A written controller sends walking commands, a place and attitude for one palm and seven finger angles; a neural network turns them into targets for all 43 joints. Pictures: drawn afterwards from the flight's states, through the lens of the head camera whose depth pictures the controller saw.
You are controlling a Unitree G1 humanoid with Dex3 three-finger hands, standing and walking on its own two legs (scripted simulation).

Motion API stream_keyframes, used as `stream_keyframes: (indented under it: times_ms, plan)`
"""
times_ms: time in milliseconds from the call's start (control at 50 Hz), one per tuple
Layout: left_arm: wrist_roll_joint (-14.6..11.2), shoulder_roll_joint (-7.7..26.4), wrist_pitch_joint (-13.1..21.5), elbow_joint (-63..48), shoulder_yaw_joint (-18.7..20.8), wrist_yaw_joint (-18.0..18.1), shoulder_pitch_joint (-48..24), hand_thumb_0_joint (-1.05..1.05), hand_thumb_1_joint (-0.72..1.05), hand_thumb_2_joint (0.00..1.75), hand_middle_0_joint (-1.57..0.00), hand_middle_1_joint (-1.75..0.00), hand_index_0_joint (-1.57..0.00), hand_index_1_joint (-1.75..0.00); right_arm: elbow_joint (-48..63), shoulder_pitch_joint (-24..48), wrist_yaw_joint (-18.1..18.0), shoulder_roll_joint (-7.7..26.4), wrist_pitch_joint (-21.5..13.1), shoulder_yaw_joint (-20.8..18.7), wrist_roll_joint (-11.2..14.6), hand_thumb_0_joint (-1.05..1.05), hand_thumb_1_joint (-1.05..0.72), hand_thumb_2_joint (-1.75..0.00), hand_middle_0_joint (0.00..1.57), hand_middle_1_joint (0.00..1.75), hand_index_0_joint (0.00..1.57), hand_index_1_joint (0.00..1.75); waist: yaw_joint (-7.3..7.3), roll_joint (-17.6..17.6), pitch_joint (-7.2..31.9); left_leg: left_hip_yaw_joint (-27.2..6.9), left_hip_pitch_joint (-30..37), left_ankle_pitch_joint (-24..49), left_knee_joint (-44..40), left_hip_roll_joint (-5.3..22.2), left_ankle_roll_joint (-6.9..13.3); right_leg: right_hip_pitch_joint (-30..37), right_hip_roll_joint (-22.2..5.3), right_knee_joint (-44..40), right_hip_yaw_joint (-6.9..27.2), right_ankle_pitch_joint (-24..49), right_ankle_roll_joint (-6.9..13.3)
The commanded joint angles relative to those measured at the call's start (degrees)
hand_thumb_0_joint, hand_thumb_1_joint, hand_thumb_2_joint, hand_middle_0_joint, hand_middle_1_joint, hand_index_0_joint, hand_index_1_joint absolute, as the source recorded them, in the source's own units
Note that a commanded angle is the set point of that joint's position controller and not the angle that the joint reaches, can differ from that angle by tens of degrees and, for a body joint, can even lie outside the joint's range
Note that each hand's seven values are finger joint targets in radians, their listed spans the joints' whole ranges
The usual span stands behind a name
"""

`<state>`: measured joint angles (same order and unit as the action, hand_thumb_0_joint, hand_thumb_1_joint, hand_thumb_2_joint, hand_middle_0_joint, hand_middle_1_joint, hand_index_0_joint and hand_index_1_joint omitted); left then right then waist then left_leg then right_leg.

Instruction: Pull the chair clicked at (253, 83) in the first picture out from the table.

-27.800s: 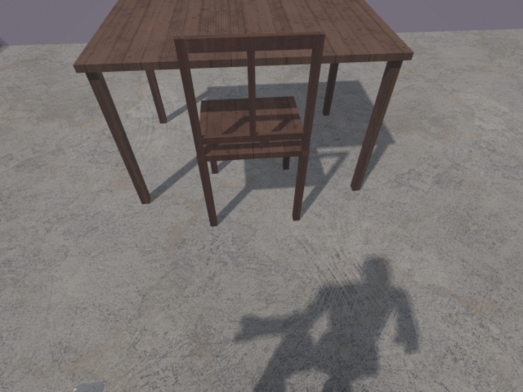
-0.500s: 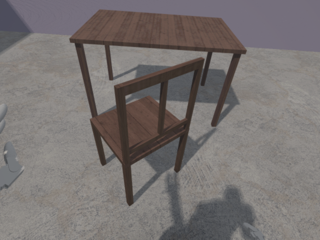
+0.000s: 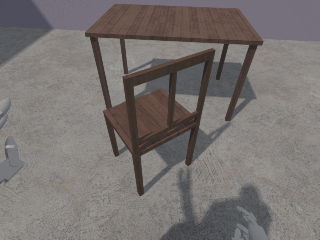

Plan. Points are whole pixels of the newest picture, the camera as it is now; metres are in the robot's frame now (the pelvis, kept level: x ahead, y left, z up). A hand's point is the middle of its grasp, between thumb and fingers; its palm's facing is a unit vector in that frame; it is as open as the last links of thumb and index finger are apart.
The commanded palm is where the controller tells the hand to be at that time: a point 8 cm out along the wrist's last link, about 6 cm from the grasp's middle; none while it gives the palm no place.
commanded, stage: let the arm hang, fingers relaxed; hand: left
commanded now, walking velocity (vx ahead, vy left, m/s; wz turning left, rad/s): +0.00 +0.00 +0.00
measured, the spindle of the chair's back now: (171, 101) +0.72 -0.03 -0.07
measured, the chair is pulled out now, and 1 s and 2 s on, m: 0.51 0.51 0.51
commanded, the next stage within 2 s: look to check the result in 1.08 s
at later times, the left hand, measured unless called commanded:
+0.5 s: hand out of the picture -0.05 +0.21 -0.16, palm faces +0.07 -0.97 -0.24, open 7.1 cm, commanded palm none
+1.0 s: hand out of the picture +0.02 +0.21 -0.16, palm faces +0.04 -0.98 -0.21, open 7.3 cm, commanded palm none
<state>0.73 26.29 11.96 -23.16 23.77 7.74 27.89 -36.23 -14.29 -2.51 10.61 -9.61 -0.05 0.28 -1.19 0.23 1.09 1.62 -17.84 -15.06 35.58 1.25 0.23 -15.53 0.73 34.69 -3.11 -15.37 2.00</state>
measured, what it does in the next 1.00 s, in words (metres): stands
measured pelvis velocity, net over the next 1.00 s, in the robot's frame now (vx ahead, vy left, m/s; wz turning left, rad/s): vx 0.02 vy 0.03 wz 0.02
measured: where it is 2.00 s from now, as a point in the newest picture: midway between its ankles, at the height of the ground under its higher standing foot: outside the picture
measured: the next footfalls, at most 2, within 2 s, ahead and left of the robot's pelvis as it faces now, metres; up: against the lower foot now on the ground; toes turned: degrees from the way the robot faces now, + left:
none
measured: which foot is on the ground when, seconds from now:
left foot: down 0.00-1.00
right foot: down 0.00-1.00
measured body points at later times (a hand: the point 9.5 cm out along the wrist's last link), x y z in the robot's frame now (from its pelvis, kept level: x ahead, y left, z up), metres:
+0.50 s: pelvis +0.00 +0.02 +0.02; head +0.03 +0.02 +0.46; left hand -0.05 +0.27 -0.14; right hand -0.02 -0.21 -0.14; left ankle +0.01 +0.14 -0.73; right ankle +0.03 -0.09 -0.73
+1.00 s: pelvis +0.02 +0.03 +0.02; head +0.03 +0.03 +0.47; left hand +0.02 +0.26 -0.14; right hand +0.00 -0.17 -0.15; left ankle +0.01 +0.14 -0.73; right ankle +0.03 -0.09 -0.73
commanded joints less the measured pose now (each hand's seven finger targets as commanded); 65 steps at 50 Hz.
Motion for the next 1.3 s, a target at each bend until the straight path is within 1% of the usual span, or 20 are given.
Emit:
stream_keyframes:
  times_ms: [0,20,40,60,80,120,140,160,180,200,220,260,300,340,400,480,560,760,1080,1280]
  plan:
    - [1.9,-7.61,-11.63,32.78,-16.78,-7.93,-7.79,0.0,0.9,0.9,-0.2,-0.3,-0.2,-0.3,-3.72,-1.8,2.52,6.84,4.84,-3.75,-0.74,0.0,-0.9,-0.9,0.2,0.3,0.2,0.3,-1.99,14.63,0.68,-2.43,-3.98,-10.65,13.74,1.41,-0.22,-7.45,-17.73,-13.63,13.01,5.88,6.56]
    - [1.62,-7.55,-11.75,35.19,-16.71,-7.48,-9.45,0.0,0.9,0.9,-0.2,-0.3,-0.2,-0.3,-3.23,-2.17,2.73,6.58,6.6,-3.26,-1.11,0.0,-0.9,-0.9,0.2,0.3,0.2,0.3,-1.37,16.32,-1.55,-1.52,-6.66,-11.45,15.96,0.63,0.14,-6.71,-16.64,-13.86,11.86,5.51,7.4]
    - [1.65,-7.08,-11.6,38.03,-17.11,-7.12,-10.44,0.0,0.9,0.9,-0.2,-0.3,-0.2,-0.3,-2.9,-1.23,2.99,6.99,7.45,-3.12,-1.54,0.0,-0.9,-0.9,0.2,0.3,0.2,0.3,-0.84,17.01,-2.96,-0.92,-8.77,-12.56,17.34,0.24,0.46,-4.82,-16.81,-13.62,11.85,10.24,8.4]
    - [1.72,-6.6,-11.41,41.24,-17.51,-6.8,-11.07,0.0,0.9,0.9,-0.2,-0.3,-0.2,-0.3,-2.87,-0.3,3.17,7.41,8.0,-3.2,-1.82,0.0,-0.9,-0.9,0.2,0.3,0.2,0.3,-0.45,16.68,-3.55,-0.97,-9.07,-13.07,16.11,0.31,0.73,-2.94,-17.36,-12.97,12.33,16.67,9.4]
    - [1.71,-5.79,-11.64,44.66,-17.76,-6.49,-12.21,0.0,0.9,0.9,-0.2,-0.3,-0.2,-0.3,-3.44,-0.1,3.24,7.04,8.52,-3.21,-1.9,0.0,-0.9,-0.9,0.2,0.3,0.2,0.3,-0.71,13.82,-4.03,-0.7,-7.74,-12.13,12.29,0.38,0.84,-1.97,-17.38,-11.97,11.08,19.99,9.24]
    - [1.18,-4.95,-11.77,51.18,-18.51,-6.48,-13.73,0.0,0.9,0.9,-0.2,-0.3,-0.2,-0.3,-6.24,-2.95,3.19,5.98,9.36,-2.8,-2.16,0.0,-0.9,-0.9,0.2,0.3,0.2,0.3,-1.8,9.55,-3.2,-0.14,1.04,-3.74,-2.11,-0.12,1.07,-2.69,-14.81,-9.26,9.34,17.61,6.26]
    - [0.68,-5.37,-11.9,54.28,-19.13,-6.75,-14.01,0.0,0.9,0.9,-0.2,-0.3,-0.2,-0.3,-7.88,-4.81,3.11,6.6,9.23,-2.69,-2.17,0.0,-0.9,-0.9,0.2,0.3,0.2,0.3,-1.68,4.46,-3.01,-3.06,5.12,5.37,-7.65,1.32,2.04,-4.88,-11.45,-5.99,7.2,10.5,3.32]
    - [0.29,-7.26,-12.05,56.88,-19.92,-7.14,-12.84,0.0,0.9,0.9,-0.2,-0.3,-0.2,-0.3,-8.67,-4.03,2.77,8.55,8.6,-2.6,-2.52,0.0,-0.9,-0.9,0.2,0.3,0.2,0.3,-0.08,-6.06,-2.45,-10.17,5.0,10.14,-11.42,6.39,4.42,-5.44,-6.47,-3.38,5.36,4.3,0.45]
    - [0.28,-7.52,-12.49,59.16,-20.76,-7.26,-12.66,0.0,0.9,0.9,-0.2,-0.3,-0.2,-0.3,-8.34,-1.66,2.52,10.99,8.71,-2.58,-2.69,0.0,-0.9,-0.9,0.2,0.3,0.2,0.3,1.32,-8.12,-3.44,-14.34,0.16,2.89,-15.76,10.52,6.11,-2.77,-4.36,-3.15,3.08,-2.82,-0.81]
    - [0.27,-7.67,-12.48,62.6,-20.91,-7.24,-12.6,0.0,0.9,0.9,-0.2,-0.3,-0.2,-0.3,-9.49,-0.41,2.18,10.46,8.52,-2.28,-2.74,0.0,-0.9,-0.9,0.2,0.3,0.2,0.3,1.8,-9.99,-2.49,-13.64,-4.04,-2.02,-17.99,9.76,5.82,2.3,-3.79,-4.85,2.67,-2.87,-0.94]
    - [0.26,-7.28,-12.25,66.05,-21.09,-7.18,-12.12,0.0,0.9,0.9,-0.2,-0.3,-0.2,-0.3,-10.81,-0.21,2.0,9.39,8.39,-1.87,-2.43,0.0,-0.9,-0.9,0.2,0.3,0.2,0.3,2.21,-10.96,-2.63,-10.39,-4.81,-2.75,-17.92,7.41,4.38,5.2,-4.13,-6.17,3.36,-0.48,-0.36]
    - [0.27,-9.59,-11.48,70.8,-20.54,-6.9,-8.72,0.0,0.9,0.9,-0.2,-0.3,-0.2,-0.3,-12.78,-1.93,1.39,6.58,8.31,-1.75,-2.2,0.0,-0.9,-0.9,0.2,0.3,0.2,0.3,2.27,-10.9,0.33,-5.25,-1.29,-0.05,-14.82,4.64,2.8,7.63,-5.56,-9.98,4.98,4.36,0.9]
    - [-0.13,-8.92,-11.12,73.98,-21.35,-6.7,-8.66,0.0,0.9,0.9,-0.2,-0.3,-0.2,-0.3,-14.74,-4.43,1.17,5.02,8.67,-1.41,-1.76,0.0,-0.9,-0.9,0.2,0.3,0.2,0.3,1.48,-7.98,0.91,-3.42,1.8,2.47,-12.85,3.76,2.23,7.43,-6.92,-12.56,5.99,6.52,1.58]
    - [-0.31,-8.86,-11.0,76.54,-22.07,-6.58,-9.06,0.0,0.9,0.9,-0.2,-0.3,-0.2,-0.3,-16.78,-6.76,1.14,4.35,9.0,-1.25,-1.53,0.0,-0.9,-0.9,0.2,0.3,0.2,0.3,0.75,-4.0,0.12,-2.83,3.18,1.43,-12.86,3.45,1.88,6.23,-7.75,-14.95,6.47,3.65,1.84]
    - [-0.46,-9.18,-11.18,79.74,-22.88,-6.38,-9.33,0.0,0.9,0.9,-0.2,-0.3,-0.2,-0.3,-19.14,-8.59,1.08,3.86,9.55,-1.19,-1.4,0.0,-0.9,-0.9,0.2,0.3,0.2,0.3,0.23,-0.98,-4.49,-2.8,3.86,1.09,-13.95,3.55,1.84,2.38,-7.6,-17.06,5.72,-0.78,1.74]
    - [-0.55,-9.83,-11.42,82.95,-23.41,-6.19,-8.37,0.0,0.9,0.9,-0.2,-0.3,-0.2,-0.3,-21.38,-10.2,0.94,3.79,9.63,-1.0,-1.38,0.0,-0.9,-0.9,0.2,0.3,0.2,0.3,0.36,-1.37,-5.96,-3.63,4.04,-0.52,-16.3,4.23,2.28,1.31,-6.73,-16.97,4.81,-2.37,1.39]
    - [-0.51,-11.18,-11.27,84.94,-23.61,-5.93,-7.19,0.0,0.9,0.9,-0.2,-0.3,-0.2,-0.3,-22.98,-10.61,0.71,3.28,9.08,-0.81,-1.32,0.0,-0.9,-0.9,0.2,0.3,0.2,0.3,0.67,-0.57,-4.08,-3.72,5.2,2.52,-17.09,4.71,2.5,3.56,-6.62,-15.55,4.41,2.13,0.96]
    - [-0.35,-12.88,-11.2,85.78,-23.46,-5.51,-7.27,0.0,0.9,0.9,-0.2,-0.3,-0.2,-0.3,-24.73,-9.42,0.56,1.61,8.99,-0.68,-1.41,0.0,-0.9,-0.9,0.2,0.3,0.2,0.3,0.94,-0.85,-6.9,-3.11,5.62,4.25,-17.81,4.4,2.39,2.31,-6.34,-14.95,4.38,3.66,0.53]
    - [-0.46,-12.3,-10.92,85.98,-23.27,-5.4,-7.8,0.0,0.9,0.9,-0.2,-0.3,-0.2,-0.3,-25.63,-8.69,0.52,1.57,9.06,-0.69,-1.24,0.0,-0.9,-0.9,0.2,0.3,0.2,0.3,0.82,0.07,-6.26,-2.2,7.56,7.53,-16.81,4.15,2.05,3.62,-6.71,-15.66,4.63,5.92,0.48]
    - [-0.49,-12.7,-10.78,86.44,-23.31,-5.32,-7.54,0.0,0.9,0.9,-0.2,-0.3,-0.2,-0.3,-26.11,-8.24,0.29,1.73,8.97,-0.66,-1.15,0.0,-0.9,-0.9,0.2,0.3,0.2,0.3,0.68,-1.01,-5.75,-1.96,8.93,10.12,-16.47,4.4,1.98,4.24,-6.69,-15.46,4.61,8.75,0.47]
